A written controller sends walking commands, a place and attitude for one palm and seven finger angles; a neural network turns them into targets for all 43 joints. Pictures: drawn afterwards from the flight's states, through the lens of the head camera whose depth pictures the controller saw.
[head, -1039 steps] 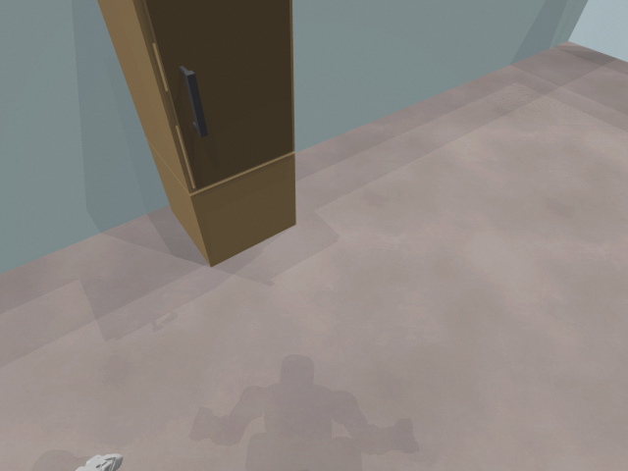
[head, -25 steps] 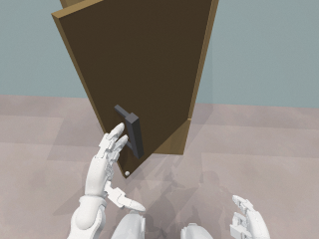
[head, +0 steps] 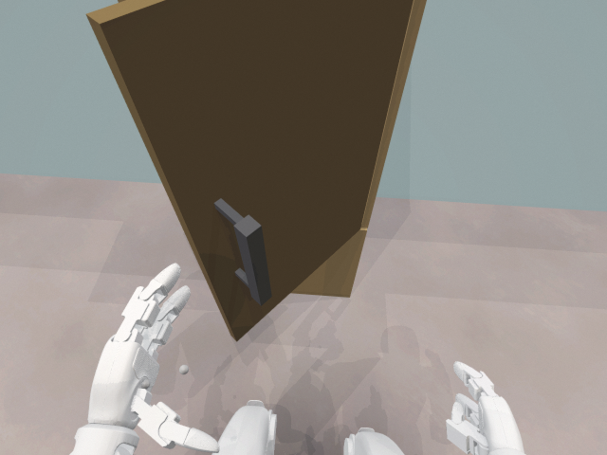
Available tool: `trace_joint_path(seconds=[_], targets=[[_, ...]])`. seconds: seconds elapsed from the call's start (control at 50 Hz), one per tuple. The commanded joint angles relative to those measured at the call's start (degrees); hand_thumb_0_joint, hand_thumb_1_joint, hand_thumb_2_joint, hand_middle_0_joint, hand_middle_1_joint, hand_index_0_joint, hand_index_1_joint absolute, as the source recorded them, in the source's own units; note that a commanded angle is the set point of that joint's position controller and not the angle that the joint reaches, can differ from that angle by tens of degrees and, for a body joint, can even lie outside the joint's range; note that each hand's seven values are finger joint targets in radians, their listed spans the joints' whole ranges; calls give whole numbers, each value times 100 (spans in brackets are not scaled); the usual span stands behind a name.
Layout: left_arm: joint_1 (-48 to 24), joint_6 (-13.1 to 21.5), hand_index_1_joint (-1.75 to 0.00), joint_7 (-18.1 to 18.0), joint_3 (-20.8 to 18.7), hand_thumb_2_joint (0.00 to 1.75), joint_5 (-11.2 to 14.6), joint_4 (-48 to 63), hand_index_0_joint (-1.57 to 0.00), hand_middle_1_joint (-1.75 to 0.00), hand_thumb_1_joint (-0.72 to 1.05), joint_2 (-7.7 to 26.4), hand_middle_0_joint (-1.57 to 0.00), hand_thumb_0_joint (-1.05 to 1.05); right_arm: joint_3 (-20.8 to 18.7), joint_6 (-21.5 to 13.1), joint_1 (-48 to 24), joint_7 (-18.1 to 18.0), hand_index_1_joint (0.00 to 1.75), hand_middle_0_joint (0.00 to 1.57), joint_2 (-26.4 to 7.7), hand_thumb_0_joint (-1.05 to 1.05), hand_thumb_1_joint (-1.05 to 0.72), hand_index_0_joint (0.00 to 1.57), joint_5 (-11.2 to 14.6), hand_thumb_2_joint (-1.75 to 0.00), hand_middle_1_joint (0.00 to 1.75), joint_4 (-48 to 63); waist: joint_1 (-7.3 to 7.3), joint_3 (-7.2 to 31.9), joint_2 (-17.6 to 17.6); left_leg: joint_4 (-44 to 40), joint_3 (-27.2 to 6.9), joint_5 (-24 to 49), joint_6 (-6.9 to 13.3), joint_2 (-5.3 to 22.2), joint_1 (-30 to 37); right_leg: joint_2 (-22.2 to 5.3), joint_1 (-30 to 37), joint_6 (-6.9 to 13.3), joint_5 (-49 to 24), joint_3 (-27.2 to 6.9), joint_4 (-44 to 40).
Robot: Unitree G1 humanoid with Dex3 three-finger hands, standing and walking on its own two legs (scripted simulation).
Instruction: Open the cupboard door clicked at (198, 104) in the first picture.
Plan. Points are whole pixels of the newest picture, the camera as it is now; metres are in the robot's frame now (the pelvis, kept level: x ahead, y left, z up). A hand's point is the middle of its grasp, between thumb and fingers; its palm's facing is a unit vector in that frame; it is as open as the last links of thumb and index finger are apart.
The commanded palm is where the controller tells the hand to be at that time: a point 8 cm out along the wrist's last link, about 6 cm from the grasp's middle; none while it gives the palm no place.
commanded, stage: slide the hand sideways off the handle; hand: left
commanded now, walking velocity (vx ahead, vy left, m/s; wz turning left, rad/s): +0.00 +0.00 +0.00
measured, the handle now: (244, 256) +0.35 +0.10 +0.07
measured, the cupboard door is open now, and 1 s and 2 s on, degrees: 50 50 50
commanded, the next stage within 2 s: draw the hand back to the body in 0.12 s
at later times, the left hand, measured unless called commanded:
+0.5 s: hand (134, 370) +0.20 +0.18 +0.10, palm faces -0.01 -1.00 -0.05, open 16.3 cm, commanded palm +0.17 +0.24 +0.11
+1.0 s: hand (29, 339) +0.20 +0.24 +0.17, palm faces +0.28 -0.89 -0.36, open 14.1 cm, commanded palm +0.17 +0.29 +0.21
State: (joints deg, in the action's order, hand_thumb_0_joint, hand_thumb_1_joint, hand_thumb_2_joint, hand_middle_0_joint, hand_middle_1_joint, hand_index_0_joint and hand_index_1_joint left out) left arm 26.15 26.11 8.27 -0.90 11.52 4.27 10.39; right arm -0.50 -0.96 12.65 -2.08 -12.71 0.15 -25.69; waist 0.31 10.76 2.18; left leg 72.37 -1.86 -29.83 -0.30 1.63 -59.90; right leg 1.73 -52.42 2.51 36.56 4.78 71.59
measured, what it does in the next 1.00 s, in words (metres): rises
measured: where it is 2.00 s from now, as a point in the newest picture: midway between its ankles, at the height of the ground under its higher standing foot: outside the picture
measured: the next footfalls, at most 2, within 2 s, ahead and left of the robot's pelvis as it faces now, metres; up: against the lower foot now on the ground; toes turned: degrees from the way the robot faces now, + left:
none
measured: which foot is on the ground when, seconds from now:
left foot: down 0.00-1.00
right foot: down 0.00-1.00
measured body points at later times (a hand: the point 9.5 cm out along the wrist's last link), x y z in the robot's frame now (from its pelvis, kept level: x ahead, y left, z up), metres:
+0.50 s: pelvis +0.00 +0.01 +0.02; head +0.03 +0.01 +0.47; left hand +0.19 +0.23 +0.11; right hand +0.18 -0.21 -0.05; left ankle +0.05 +0.12 -0.63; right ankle -0.01 -0.10 -0.63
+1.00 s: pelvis +0.02 +0.02 +0.08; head +0.01 +0.01 +0.53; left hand +0.18 +0.29 +0.19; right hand +0.20 -0.20 +0.01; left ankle +0.05 +0.12 -0.63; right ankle -0.01 -0.10 -0.63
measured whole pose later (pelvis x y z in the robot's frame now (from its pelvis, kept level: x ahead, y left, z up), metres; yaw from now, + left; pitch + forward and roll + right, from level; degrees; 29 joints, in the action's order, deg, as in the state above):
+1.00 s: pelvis +0.02 +0.02 +0.08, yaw +0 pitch +4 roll -2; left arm 34.4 1.0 -7.4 -7.8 3.7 21.1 18.8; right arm 3.2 -1.4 15.7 -7.5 -12.6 1.7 -26.7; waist 2.0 7.2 3.5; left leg 45.3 0.0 -20.9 1.5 0.3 -28.4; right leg 0.9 -20.8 0.4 25.3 2.7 42.1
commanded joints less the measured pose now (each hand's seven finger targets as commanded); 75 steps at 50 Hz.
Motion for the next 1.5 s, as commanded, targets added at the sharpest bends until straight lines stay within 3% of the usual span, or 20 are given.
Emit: trace_joint_path(seconds=[0.0,0.06,0.2,0.22,0.28,0.3,0.36,0.48,0.6,0.7,0.72,0.74,0.76,0.84,1.0,1.2,1.3,1.4,1.44,1.48], targets=[[-12,354,-30,256,-388,30,155,1317,-15,-30,-50,600,-15,0,-243,-350,-251,-101,30,20,-627,0,-90,20,35,-90,30,899,-111,1126,-149,-750,-33,1159,177,-160,1187,20,424,-145,-1868,-465,-1268],[55,283,-30,306,-554,30,250,1307,-15,-30,-50,643,-15,0,-237,-376,-275,-136,30,20,-606,0,-90,20,43,-90,30,894,-89,1111,-172,-694,-32,1102,160,-160,1120,6,388,-167,-1818,-513,-1282],[-60,233,-30,351,-386,30,277,1494,-15,-30,-50,557,-15,0,-214,-464,-282,-154,30,20,-632,0,-90,20,37,-90,30,916,-105,1118,30,-736,-108,1072,177,-145,1201,63,191,-111,-1556,-360,-1177],[-47,225,-30,340,-495,30,281,1809,-15,-30,-50,721,-15,0,-226,-473,-276,-156,30,20,-639,0,-90,20,53,-90,30,971,-42,1307,145,-800,-92,1125,180,-139,1369,55,266,-109,-1596,-367,-1209],[165,15,-30,247,-737,30,316,2165,-15,-30,-50,955,-15,0,-206,-430,-239,-181,30,20,-609,0,-90,20,94,-90,30,1053,32,1364,259,-1097,-70,1162,173,-156,1675,72,588,-111,-1623,-351,-1429],[232,-81,-30,203,-816,30,304,2202,-15,-30,-50,1020,-15,0,-196,-406,-231,-184,30,20,-614,0,-90,20,119,-90,30,1052,54,1332,318,-1235,-113,1166,173,-147,1790,109,637,-90,-1566,-267,-1456],[452,-339,-30,150,-686,30,355,2122,-15,-30,-50,783,-15,0,-155,-364,-218,-189,30,20,-582,0,-90,20,158,-90,30,1100,-30,946,159,-1498,-120,1086,164,-156,1950,117,750,-132,-1565,-166,-1722],[553,-525,-30,283,-841,30,456,2057,-15,-30,-50,904,-15,0,-117,-414,-185,-233,30,20,-644,0,-90,20,188,-90,30,1120,-97,543,-75,-1815,-142,923,164,-164,2145,108,969,-165,-1408,-143,-2116],[437,-518,-30,437,-1098,30,613,2342,-15,-30,-50,1138,-15,0,-69,-552,-194,-233,30,20,-671,0,-90,20,227,-90,30,1131,-54,426,188,-2116,-187,964,166,-165,2479,116,1250,-139,-1405,-127,-2351],[424,-766,-30,539,-1378,37,741,2381,-16,-30,-32,1316,-16,0,-31,-658,-218,-251,30,20,-686,0,-90,20,284,-90,30,1071,-25,272,244,-2326,-175,988,170,-164,2677,112,1522,-145,-1433,-163,-2639],[364,-1137,-30,-329,-1485,39,-162,2889,-16,-30,-29,2076,-16,0,-52,-520,-307,-427,30,20,-649,0,-90,20,225,-90,30,1195,355,426,293,-2712,-52,963,167,-91,2896,-81,1667,-57,-1436,-555,-3078],[714,-1442,-30,-739,-1197,40,-256,2854,-16,-30,-26,1515,-16,0,13,-450,-244,-498,30,20,-518,0,-90,20,219,-90,30,1223,161,82,327,-2807,-6,906,162,-91,2992,-126,1660,-78,-1341,-500,-3222],[805,-1671,-30,-1007,-980,42,-438,2845,-16,-30,-22,1316,-16,0,33,-385,-196,-517,30,20,-512,0,-90,20,224,-90,30,1162,125,-71,407,-2902,-15,866,169,-68,3145,-121,1698,-97,-1358,-404,-3268],[739,-2044,-30,-1547,-1178,48,-726,2944,-16,-30,-8,1557,-16,0,89,-311,-304,-572,30,20,-569,0,-90,20,168,-90,30,1034,112,-132,22,-3181,7,1279,215,-57,3560,-131,2223,-127,-1759,-314,-3577],[120,-2152,-30,-1766,-1422,60,-865,2901,-18,-30,20,1709,-18,0,153,-508,-460,-563,30,20,-646,0,-90,20,109,-90,30,671,149,-409,162,-3904,-5,1671,211,-60,4440,-157,2978,-133,-2165,-288,-4207],[141,-2110,-30,-1692,-2023,75,-816,2990,-19,-30,55,1896,-19,0,109,-673,-670,-396,30,20,-644,0,-90,20,56,-90,30,304,300,-464,35,-4487,87,3042,162,-12,5146,-148,4025,-131,-3374,-243,-4646],[-196,-2057,-30,-1664,-2323,82,-785,3125,-19,-30,73,2031,-19,0,73,-671,-761,-343,30,20,-643,0,-90,20,44,-90,30,181,319,-537,304,-4667,165,3209,145,-6,5409,-139,4197,-142,-3538,-278,-4875],[-429,-1991,-30,-1658,-2619,90,-738,3147,-20,-30,90,2178,-20,0,32,-673,-803,-305,30,20,-644,0,-90,20,22,-90,30,82,351,-447,182,-4755,207,3485,152,-14,5586,-144,4435,-145,-3841,-277,-4978],[-189,-2038,-30,-1593,-2359,90,-719,2798,-20,-30,90,1829,-20,0,10,-634,-809,-274,30,20,-636,0,-90,20,34,-90,30,62,315,-678,122,-4813,234,3414,153,3,5614,-137,4293,-187,-3756,-270,-5029],[-251,-2052,-30,-1556,-2303,90,-702,2705,-20,-30,90,1788,-20,0,-24,-589,-846,-267,30,20,-662,0,-90,20,29,-90,30,69,296,-792,-125,-4877,272,3099,176,-15,5596,-128,4253,-212,-3612,-277,-5133]])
